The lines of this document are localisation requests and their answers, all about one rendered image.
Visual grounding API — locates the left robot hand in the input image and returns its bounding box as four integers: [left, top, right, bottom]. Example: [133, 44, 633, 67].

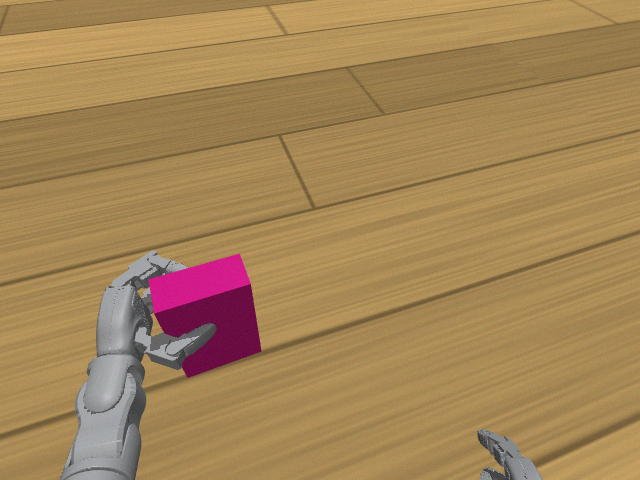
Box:
[96, 250, 217, 370]

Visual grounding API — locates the left robot arm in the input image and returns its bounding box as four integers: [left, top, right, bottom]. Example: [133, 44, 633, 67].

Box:
[60, 353, 146, 480]

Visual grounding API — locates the right robot hand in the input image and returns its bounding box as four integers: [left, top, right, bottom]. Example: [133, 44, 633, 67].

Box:
[477, 429, 543, 480]

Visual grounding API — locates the carton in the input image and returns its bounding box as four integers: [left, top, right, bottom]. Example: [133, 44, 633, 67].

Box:
[148, 254, 262, 378]

